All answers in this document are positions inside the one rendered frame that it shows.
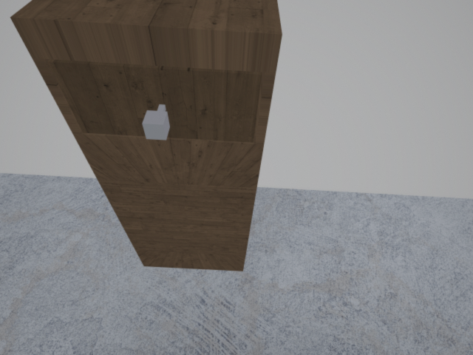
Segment handle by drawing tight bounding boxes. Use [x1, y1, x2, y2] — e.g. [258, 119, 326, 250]
[142, 104, 170, 140]

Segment cabinet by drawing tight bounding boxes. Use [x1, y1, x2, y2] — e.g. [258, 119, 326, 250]
[10, 0, 282, 271]

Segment drawer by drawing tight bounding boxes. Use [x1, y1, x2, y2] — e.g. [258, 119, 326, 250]
[48, 59, 262, 143]

